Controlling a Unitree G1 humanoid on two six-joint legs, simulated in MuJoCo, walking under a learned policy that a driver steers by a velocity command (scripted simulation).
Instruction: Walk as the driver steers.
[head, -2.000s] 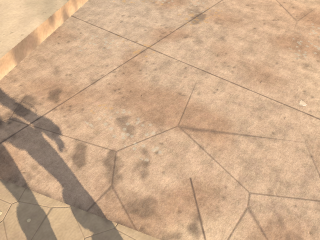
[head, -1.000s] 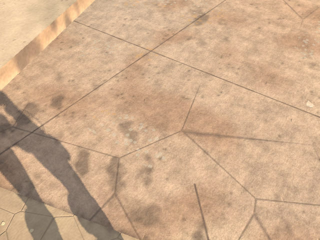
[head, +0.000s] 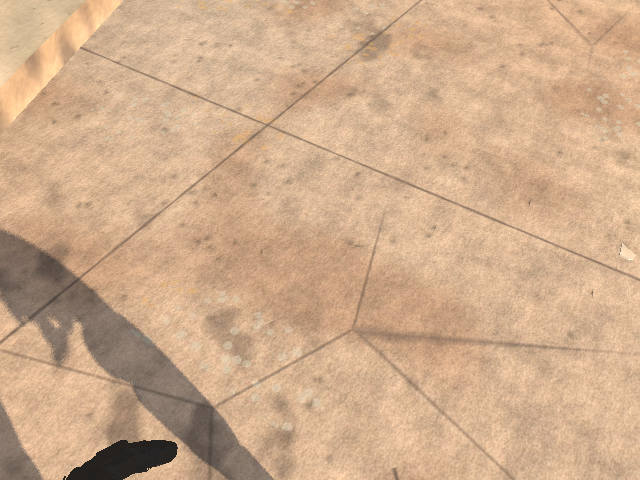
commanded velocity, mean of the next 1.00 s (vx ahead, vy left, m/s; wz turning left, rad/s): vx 0.50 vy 0.00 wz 0.00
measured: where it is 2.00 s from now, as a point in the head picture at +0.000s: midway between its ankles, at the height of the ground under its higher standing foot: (323, 263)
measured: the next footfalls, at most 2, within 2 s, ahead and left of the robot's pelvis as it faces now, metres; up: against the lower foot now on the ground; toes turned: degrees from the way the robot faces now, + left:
right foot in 0.06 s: +0.23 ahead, -0.12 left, -0.04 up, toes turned -1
left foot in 0.58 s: +0.57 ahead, +0.08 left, -0.04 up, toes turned +2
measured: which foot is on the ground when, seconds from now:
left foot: down 0.00-0.08, up 0.10-0.56, down 0.58-1.00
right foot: up 0.00-0.04, down 0.06-0.60, up 0.62-1.00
